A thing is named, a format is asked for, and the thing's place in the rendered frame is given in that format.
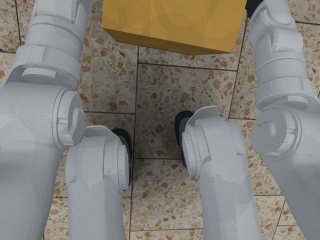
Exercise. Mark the right robot upper arm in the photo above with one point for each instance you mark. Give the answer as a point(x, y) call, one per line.
point(288, 141)

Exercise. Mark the right robot forearm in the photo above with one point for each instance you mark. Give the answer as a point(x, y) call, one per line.
point(280, 65)

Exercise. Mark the left robot thigh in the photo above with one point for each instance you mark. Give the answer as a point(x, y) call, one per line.
point(94, 202)

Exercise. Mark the left robot forearm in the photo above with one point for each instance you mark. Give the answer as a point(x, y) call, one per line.
point(52, 50)

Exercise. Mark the carton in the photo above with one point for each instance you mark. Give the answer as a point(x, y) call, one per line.
point(190, 27)

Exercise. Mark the left robot upper arm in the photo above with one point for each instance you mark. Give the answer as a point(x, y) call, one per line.
point(37, 123)

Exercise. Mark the right robot hand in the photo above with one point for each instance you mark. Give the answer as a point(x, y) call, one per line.
point(251, 6)

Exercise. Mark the robot left shin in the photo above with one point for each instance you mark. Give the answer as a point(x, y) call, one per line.
point(71, 159)

